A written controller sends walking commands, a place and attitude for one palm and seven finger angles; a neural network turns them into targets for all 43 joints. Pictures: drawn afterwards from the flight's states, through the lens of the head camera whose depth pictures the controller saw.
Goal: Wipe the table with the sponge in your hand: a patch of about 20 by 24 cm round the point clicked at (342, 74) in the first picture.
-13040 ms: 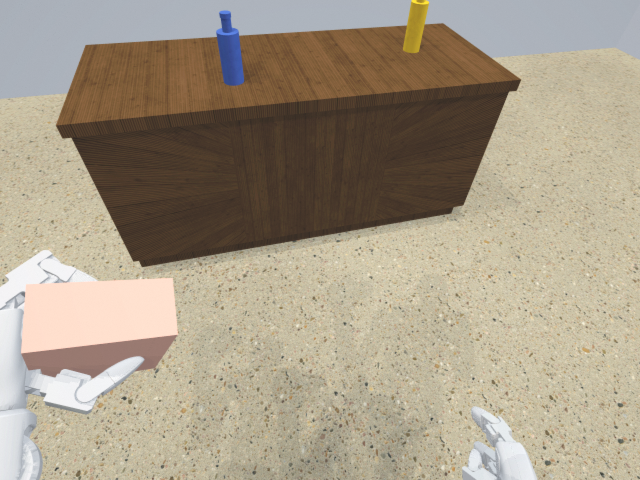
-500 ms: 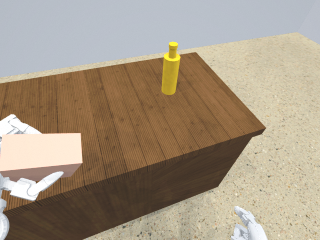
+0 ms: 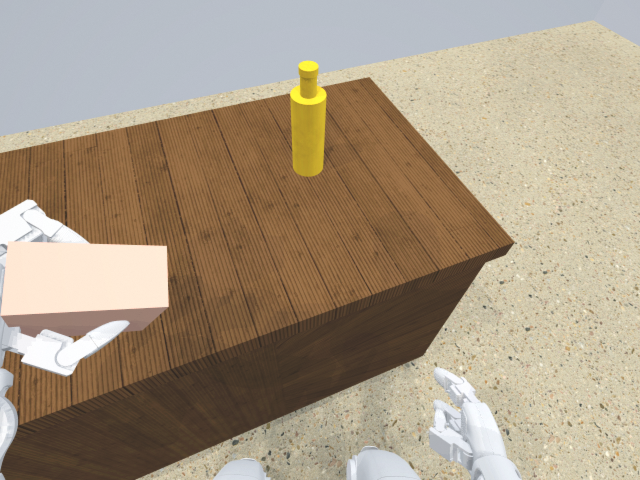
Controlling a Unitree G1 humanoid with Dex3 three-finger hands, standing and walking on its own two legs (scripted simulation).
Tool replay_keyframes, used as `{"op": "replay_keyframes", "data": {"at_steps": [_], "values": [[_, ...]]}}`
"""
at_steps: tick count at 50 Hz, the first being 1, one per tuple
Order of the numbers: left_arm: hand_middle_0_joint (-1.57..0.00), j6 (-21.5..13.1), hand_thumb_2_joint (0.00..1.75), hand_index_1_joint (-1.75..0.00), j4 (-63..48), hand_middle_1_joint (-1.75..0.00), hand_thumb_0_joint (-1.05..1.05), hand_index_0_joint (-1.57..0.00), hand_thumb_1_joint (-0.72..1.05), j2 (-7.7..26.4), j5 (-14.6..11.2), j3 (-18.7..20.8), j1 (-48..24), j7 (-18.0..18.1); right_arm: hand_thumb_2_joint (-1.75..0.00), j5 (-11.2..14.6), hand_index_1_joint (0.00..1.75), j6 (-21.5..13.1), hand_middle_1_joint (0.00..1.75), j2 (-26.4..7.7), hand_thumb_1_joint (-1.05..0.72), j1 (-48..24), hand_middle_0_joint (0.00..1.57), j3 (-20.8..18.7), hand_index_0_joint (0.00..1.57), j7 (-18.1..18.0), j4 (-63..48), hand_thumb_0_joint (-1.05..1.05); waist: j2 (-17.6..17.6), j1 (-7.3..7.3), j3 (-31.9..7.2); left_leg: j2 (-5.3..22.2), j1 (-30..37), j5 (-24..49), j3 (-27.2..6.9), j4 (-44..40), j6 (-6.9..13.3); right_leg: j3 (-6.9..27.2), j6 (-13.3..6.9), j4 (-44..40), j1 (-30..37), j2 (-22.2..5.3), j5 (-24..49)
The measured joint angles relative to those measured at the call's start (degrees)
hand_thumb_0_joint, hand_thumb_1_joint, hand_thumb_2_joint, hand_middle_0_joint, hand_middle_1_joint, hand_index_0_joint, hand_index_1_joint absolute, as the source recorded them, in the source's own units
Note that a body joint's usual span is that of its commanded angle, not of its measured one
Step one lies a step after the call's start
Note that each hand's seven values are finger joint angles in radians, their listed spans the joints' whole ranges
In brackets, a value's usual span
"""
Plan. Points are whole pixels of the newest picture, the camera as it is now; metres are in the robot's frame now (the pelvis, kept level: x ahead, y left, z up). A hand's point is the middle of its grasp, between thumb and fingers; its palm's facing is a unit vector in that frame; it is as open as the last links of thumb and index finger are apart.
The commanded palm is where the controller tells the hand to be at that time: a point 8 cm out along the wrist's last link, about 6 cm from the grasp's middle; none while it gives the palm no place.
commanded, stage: shuffle to correct the standing spot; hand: left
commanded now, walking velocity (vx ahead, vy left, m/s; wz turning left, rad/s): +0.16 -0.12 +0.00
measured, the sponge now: (110, 294) +0.25 +0.22 +0.15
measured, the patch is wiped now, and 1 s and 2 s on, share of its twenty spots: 0.00 0.00 0.00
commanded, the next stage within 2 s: none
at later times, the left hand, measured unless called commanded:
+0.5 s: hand (168, 304) +0.23 +0.15 +0.18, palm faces +0.36 -0.81 -0.46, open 9.5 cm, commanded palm +0.18 +0.20 +0.19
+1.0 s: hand (239, 284) +0.25 +0.09 +0.19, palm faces +0.30 -0.79 -0.54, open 9.5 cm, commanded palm +0.18 +0.15 +0.19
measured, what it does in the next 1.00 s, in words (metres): steps to the right: right foot, then left foot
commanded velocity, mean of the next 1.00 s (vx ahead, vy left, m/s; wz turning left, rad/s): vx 0.14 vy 0.09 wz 0.00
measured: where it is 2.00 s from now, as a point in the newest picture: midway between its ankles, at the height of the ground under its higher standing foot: outside the picture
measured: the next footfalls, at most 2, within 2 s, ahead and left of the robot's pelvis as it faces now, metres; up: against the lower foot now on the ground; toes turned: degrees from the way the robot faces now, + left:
right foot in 0.06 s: +0.10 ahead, -0.12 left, +0.00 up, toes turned -2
left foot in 0.30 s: +0.08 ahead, +0.09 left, +0.00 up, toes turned +4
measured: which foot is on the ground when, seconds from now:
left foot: down 0.00-0.06, up 0.08-0.28, down 0.30-0.44, up 0.46-0.92, down 0.94-1.00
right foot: up 0.00-0.04, down 0.06-1.00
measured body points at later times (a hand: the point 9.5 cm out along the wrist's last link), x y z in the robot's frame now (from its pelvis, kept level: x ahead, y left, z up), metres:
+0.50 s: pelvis +0.03 -0.09 +0.01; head +0.03 -0.10 +0.46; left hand +0.21 +0.19 +0.20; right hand +0.20 -0.31 -0.08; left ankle +0.02 +0.07 -0.69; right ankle +0.07 -0.11 -0.72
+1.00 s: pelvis +0.02 -0.13 +0.00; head +0.05 -0.16 +0.45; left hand +0.23 +0.13 +0.21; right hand +0.22 -0.38 -0.07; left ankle +0.04 +0.01 -0.72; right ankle +0.06 -0.15 -0.71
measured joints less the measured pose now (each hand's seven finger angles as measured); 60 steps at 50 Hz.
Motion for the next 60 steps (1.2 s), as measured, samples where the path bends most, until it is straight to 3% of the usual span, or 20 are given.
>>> {"op": "replay_keyframes", "data": {"at_steps": [2, 4, 8, 10, 12, 15, 19, 22, 25, 28, 31, 40, 44, 46, 47, 49, 52, 54, 56, 60], "values": [[-0.81, -0.9, 1.02, -1.35, -3.8, -1.35, 0.0, -0.8, -0.45, 1.73, 0.02, 0.78, 4.83, -0.17, -0.9, 0.29, 0.3, -0.27, 0.3, 0.11, -0.9, 2.11, 0.2, 0.62, 0.2, 0.58, -1.94, 0.01, 1.08, -0.08, -1.29, 1.51, -2.39, -2.68, -0.23, 3.73, -0.08, -1.19, -0.24, -12.37, 4.04, -1.22, 1.89], [-0.81, -1.95, 1.02, -1.35, -6.8, -1.35, 0.0, -0.8, -0.45, 2.62, 0.1, 1.44, 8.1, -0.41, -0.9, 0.43, 0.3, -0.35, 0.3, -0.65, -0.9, 2.94, 0.21, 0.52, 0.21, 0.53, -1.67, 0.01, 3.29, 0.01, -1.15, 2.8, -5.92, -9.64, -2.24, 13.04, 1.11, -2.63, -1.71, -14.66, 5.29, 0.43, 1.76], [-0.81, -1.77, 1.02, -1.35, -7.06, -1.35, 0.0, -0.8, -0.45, 1.37, -0.87, 0.57, 8.81, -0.44, -0.9, 0.92, 0.3, 0.42, 0.3, -2.11, -0.9, 4.86, 0.21, -0.19, 0.21, -0.64, 3.14, 0.01, 2.26, 1.04, -2.07, -0.43, -9.9, -12.54, -0.64, 30.39, 1.81, -4.1, -3.38, -18.73, 8.36, 1.0, 4.27], [-0.81, -1.66, 1.02, -1.35, -5.32, -1.35, 0.0, -0.8, -0.45, 0.55, -1.02, 1.61, 9.03, 0.51, -0.9, 0.87, 0.3, 0.73, 0.3, -2.51, -0.9, 6.04, 0.21, -0.17, 0.21, -1.17, 4.14, 0.01, -0.17, 1.64, -3.9, -1.21, -7.97, -13.16, 2.04, 26.03, 2.62, -2.98, -3.67, -22.25, 9.26, 0.59, 6.15], [-0.81, -1.62, 1.02, -1.35, -2.52, -1.35, 0.0, -0.8, -0.45, -0.2, -1.07, 2.27, 8.88, 1.69, -0.9, 0.38, 0.3, 0.37, 0.3, -3.37, -0.9, 7.13, 0.21, -0.4, 0.2, -1.92, 3.97, 0.01, -1.27, 1.13, -5.57, -1.58, -3.07, -10.45, 3.67, 13.18, 3.26, -2.64, -3.8, -24.28, 9.86, 0.45, 7.06], [-0.81, -1.15, 1.02, -1.35, 1.07, -1.35, 0.0, -0.8, -0.45, -2.06, -0.86, 0.92, 7.18, 2.93, -0.9, 0.05, 0.3, -1.26, 0.3, -5.97, -0.9, 7.7, 0.21, -2.11, 0.2, -3.1, 2.73, 0.01, 1.14, -0.13, -6.51, -1.07, 4.41, -3.49, 2.86, -2.18, 4.22, -3.94, -3.68, -21.06, 9.15, 1.73, 5.04], [-0.81, 0.65, 1.02, -1.35, 4.25, -1.35, 0.0, -0.8, -0.45, -3.35, 0.47, -1.9, 4.43, 2.27, -0.9, 0.47, 0.3, -0.89, 0.3, -5.46, -0.91, 5.35, 0.2, -3.13, 0.2, -3.24, 3.31, 0.01, -1.03, -0.54, -5.89, -2.63, 5.53, -3.95, 3.58, -1.42, 1.68, -1.77, 0.05, -14.66, 7.26, 0.01, -1.2], [-0.81, 0.81, 1.02, -1.35, 2.44, -1.35, 0.0, -0.8, -0.45, -3.05, 1.28, -3.66, 5.07, 1.31, -0.9, 0.63, 0.3, -1.27, 0.3, -5.64, -0.91, 4.88, 0.2, -2.68, 0.2, -2.79, 2.31, 0.01, 2.01, -1.36, -5.46, -0.41, 4.18, -5.71, 1.17, 1.69, 1.89, -5.5, -2.73, -19.2, 9.54, 1.45, 4.86], [-0.81, -0.83, 1.02, -1.35, -0.46, -1.35, 0.0, -0.8, -0.45, -1.67, 0.71, -3.37, 6.98, 0.8, -0.9, 0.95, 0.3, -0.89, 0.3, -4.7, -0.91, 4.7, 0.2, -2.65, 0.2, -2.14, 2.74, 0.01, 2.17, -0.63, -5.7, -1.45, -1.75, -9.8, -0.78, 16.86, 3.22, -6.54, -6.57, -22.6, 10.64, 2.81, 5.44], [-0.81, -2.52, 1.02, -1.35, -0.05, -1.35, 0.0, -0.8, -0.45, -1.82, -0.51, -1.44, 9.62, 1.0, -0.9, 0.83, 0.3, -0.74, 0.3, -4.22, -0.91, 5.15, 0.2, -2.2, 0.2, -2.05, 3.19, 0.01, 1.04, 0.53, -7.14, -3.27, -6.86, -5.91, 0.17, 28.79, 3.07, -5.26, -6.81, -28.25, 11.85, 2.89, 8.41], [-0.81, -3.13, 1.02, -1.35, 4.11, -1.35, 0.0, -0.8, -0.45, -1.98, -0.75, -0.09, 9.92, 1.43, -0.9, 0.55, 0.3, -1.21, 0.3, -4.72, -0.91, 5.65, 0.2, -2.23, 0.2, -2.29, 3.13, 0.01, 1.49, 0.84, -8.04, -3.42, -9.13, -2.85, 1.27, 30.24, 3.09, -4.48, -6.73, -32.61, 12.84, 2.65, 10.72], [-0.81, -2.57, 1.02, -1.35, 9.79, -1.35, 0.0, -0.8, -0.45, -5.68, -0.51, -3.51, 5.58, 2.04, -0.9, 0.37, 0.3, -2.18, 0.3, -7.13, -0.91, 4.51, 0.2, -3.22, 0.2, -2.23, 4.61, 0.01, 1.76, 1.65, -5.88, -3.84, -2.45, -3.3, 4.39, 6.8, 4.7, -3.36, -4.06, -38.35, 15.87, 1.91, 13.53], [-0.81, -2.54, 1.02, -1.35, 4.93, -1.35, 0.0, -0.8, -0.45, -4.68, -0.35, -4.33, 6.91, 1.96, -0.9, 0.85, 0.3, -1.8, 0.3, -6.63, -0.91, 2.9, 0.2, -3.58, 0.2, -1.95, 3.16, 0.01, 0.48, 0.56, -4.38, -4.7, 5.41, -1.98, 7.83, -7.37, 6.08, -2.71, -0.23, -37.57, 16.11, 2.66, 13.56], [-0.81, -2.94, 1.02, -1.35, 1.8, -1.35, 0.0, -0.8, -0.45, -3.05, -0.47, -3.99, 7.67, 2.04, -0.9, 1.18, 0.3, -1.31, 0.3, -7.22, -0.9, 2.06, 0.2, -3.81, 0.2, -1.75, 0.76, 0.01, 2.22, -0.24, -4.0, -3.59, 8.92, 1.27, 6.37, -11.45, 8.75, -3.37, 3.31, -30.92, 12.8, 4.76, 11.2], [-0.81, -3.24, 1.02, -1.35, 0.46, -1.35, 0.0, -0.8, -0.45, -1.58, -0.49, -3.3, 7.75, 2.11, -0.9, 1.16, 0.3, -1.03, 0.3, -7.13, -0.9, 1.43, 0.2, -4.2, 0.2, -1.69, -0.39, 0.01, 2.38, -0.87, -3.82, -3.25, 9.1, 1.86, 5.12, -11.36, 8.37, -3.67, 5.24, -24.49, 9.6, 4.97, 7.98], [-0.81, -3.23, 1.02, -1.35, -0.11, -1.35, 0.0, -0.8, -0.45, 1.06, -0.1, -1.89, 6.62, 1.85, -0.9, 1.07, 0.3, -0.18, 0.3, -6.1, -0.9, 0.62, 0.2, -5.04, 0.2, -1.55, -1.58, 0.01, 0.03, -1.91, -3.07, -5.27, 7.25, -0.31, 5.09, -7.35, 4.81, -0.83, 5.96, -11.12, 4.39, 2.48, 0.23], [-0.81, -2.58, 1.02, -1.35, 0.34, -1.35, 0.0, -0.8, -0.45, 2.55, 0.07, -0.51, 7.17, 0.96, -0.9, 1.14, 0.3, 0.31, 0.3, -7.18, -0.91, 1.88, 0.2, -5.07, 0.2, -1.47, -2.55, 0.01, 2.13, -2.86, -4.21, -5.92, 3.07, -3.44, 3.2, -0.92, 2.41, -0.42, 3.24, -12.09, 4.01, -1.38, -0.07], [-0.81, -2.42, 1.02, -1.35, 0.28, -1.35, 0.0, -0.8, -0.45, 2.99, -0.3, 0.66, 8.42, 0.71, -0.9, 1.56, 0.3, 0.83, 0.3, -7.99, -0.91, 2.23, 0.2, -5.21, 0.2, -1.55, -1.59, 0.01, 6.04, -3.46, -3.0, -4.08, -1.25, -8.38, 0.66, 9.52, 3.36, -4.46, -1.82, -13.87, 5.35, -0.05, 3.28], [-0.81, -2.51, 1.02, -1.35, 0.42, -1.35, 0.0, -0.8, -0.45, 2.61, -1.32, 1.43, 9.59, 0.57, -0.9, 2.02, 0.3, 1.6, 0.3, -7.38, -0.91, 3.17, 0.2, -5.18, 0.2, -1.58, 0.81, 0.01, 6.09, -3.04, -2.47, -5.29, -6.21, -9.63, -1.05, 23.23, 2.89, -6.02, -4.9, -15.37, 6.51, -0.02, 3.06], [-0.81, -2.39, 1.02, -1.35, 2.89, -1.35, 0.0, -0.8, -0.45, -1.67, -2.29, 2.15, 12.87, 1.02, -0.9, 1.89, 0.3, 1.33, 0.3, -5.91, -0.91, 6.3, 0.2, -3.87, 0.2, -1.41, 4.26, 0.01, 2.58, 0.29, -4.53, -6.0, -11.05, -5.03, -0.04, 35.36, 2.04, -3.99, -4.81, -22.35, 7.54, -0.79, 6.76]]}}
